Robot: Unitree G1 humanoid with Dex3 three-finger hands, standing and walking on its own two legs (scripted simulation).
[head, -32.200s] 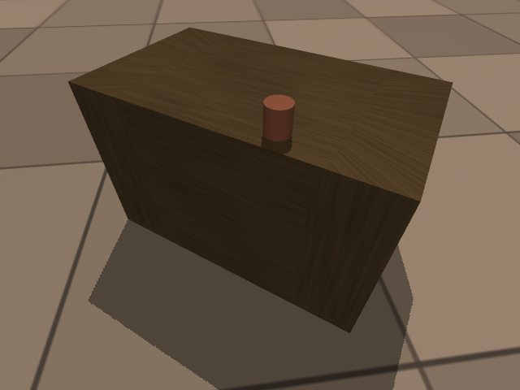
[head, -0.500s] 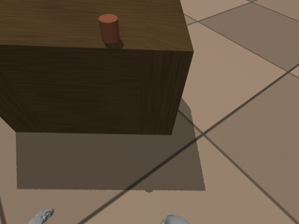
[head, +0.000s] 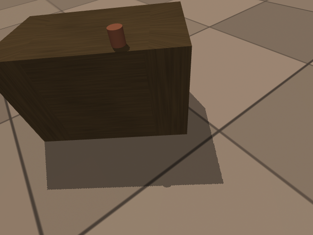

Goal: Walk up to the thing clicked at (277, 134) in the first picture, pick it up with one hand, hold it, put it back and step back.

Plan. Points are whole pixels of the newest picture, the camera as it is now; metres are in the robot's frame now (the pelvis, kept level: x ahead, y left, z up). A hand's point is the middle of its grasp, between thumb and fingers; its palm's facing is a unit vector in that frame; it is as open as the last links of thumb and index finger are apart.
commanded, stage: step back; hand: left
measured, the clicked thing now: (116, 36) +1.08 +0.26 +0.03
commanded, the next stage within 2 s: stand in 0.96 s
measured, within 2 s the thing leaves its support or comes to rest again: neither
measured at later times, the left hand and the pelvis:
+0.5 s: hand out of the picture +0.01 +0.26 -0.14, palm faces +0.09 -0.92 -0.38, open 7.4 cm; pelvis -0.01 +0.00 +0.00, yaw +3 degrees
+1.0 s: hand out of the picture +0.09 +0.31 -0.15, palm faces +0.03 -0.93 -0.37, open 7.4 cm; pelvis +0.03 +0.04 +0.00, yaw +2 degrees
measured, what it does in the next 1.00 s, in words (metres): steps on the spot: left foot, then left foot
